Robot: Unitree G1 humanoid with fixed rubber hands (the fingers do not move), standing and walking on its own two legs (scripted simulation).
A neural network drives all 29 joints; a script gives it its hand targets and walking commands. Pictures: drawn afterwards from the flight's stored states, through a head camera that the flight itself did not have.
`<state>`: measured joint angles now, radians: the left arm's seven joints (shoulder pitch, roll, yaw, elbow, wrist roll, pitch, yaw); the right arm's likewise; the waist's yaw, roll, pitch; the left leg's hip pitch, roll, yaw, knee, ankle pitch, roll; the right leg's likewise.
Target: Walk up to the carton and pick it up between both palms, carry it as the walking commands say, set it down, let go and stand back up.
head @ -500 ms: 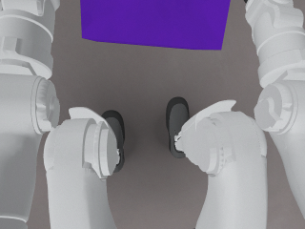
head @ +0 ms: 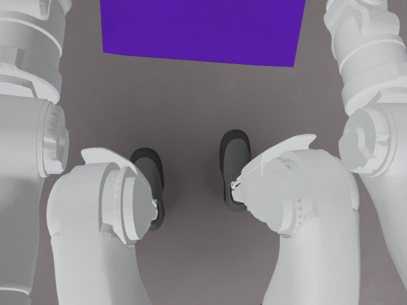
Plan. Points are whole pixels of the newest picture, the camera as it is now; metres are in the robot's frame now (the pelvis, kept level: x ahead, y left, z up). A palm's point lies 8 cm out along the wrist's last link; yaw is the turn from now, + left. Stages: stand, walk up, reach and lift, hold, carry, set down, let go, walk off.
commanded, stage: set down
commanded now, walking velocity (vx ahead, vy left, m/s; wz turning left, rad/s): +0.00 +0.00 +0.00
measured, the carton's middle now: out of the picture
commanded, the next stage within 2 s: let go in 1.76 s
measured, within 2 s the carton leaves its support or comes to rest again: neither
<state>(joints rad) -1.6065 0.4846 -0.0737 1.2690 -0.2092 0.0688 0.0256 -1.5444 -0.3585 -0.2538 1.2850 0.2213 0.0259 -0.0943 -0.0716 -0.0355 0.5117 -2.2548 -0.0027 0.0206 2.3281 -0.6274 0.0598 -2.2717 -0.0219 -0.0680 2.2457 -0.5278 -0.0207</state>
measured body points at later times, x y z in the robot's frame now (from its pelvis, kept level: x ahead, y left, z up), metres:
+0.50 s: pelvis +0.00 +0.00 +0.02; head +0.37 +0.01 +0.26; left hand +0.59 +0.19 -0.14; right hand +0.55 -0.23 -0.14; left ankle +0.10 +0.10 -0.31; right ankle +0.13 -0.11 -0.31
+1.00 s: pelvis +0.01 +0.00 +0.12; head +0.35 +0.01 +0.41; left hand +0.61 +0.21 +0.01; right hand +0.55 -0.24 +0.01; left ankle +0.10 +0.10 -0.31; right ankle +0.13 -0.11 -0.31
